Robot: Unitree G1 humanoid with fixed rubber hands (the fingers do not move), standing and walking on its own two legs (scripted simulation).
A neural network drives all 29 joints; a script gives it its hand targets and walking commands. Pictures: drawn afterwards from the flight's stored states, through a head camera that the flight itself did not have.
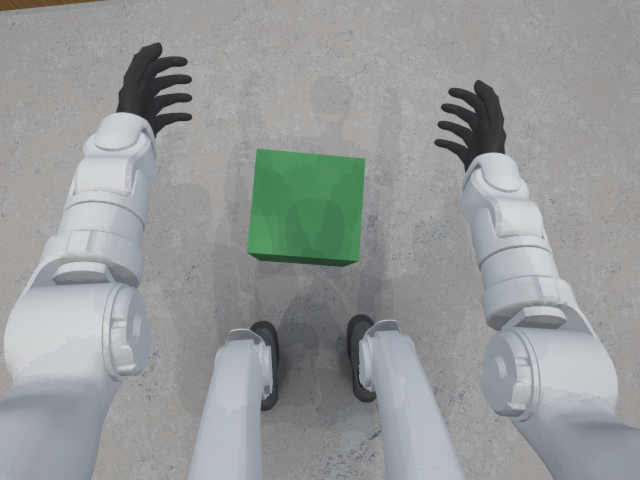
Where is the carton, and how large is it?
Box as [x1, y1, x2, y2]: [247, 149, 364, 266]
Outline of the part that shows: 257,149 247,252 259,260 343,266 357,261 359,254 364,158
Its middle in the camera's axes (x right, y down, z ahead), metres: -0.04 -0.06 +0.86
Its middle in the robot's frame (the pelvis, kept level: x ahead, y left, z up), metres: +0.48 -0.01 -0.51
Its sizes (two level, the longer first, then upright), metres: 0.210 0.200 0.250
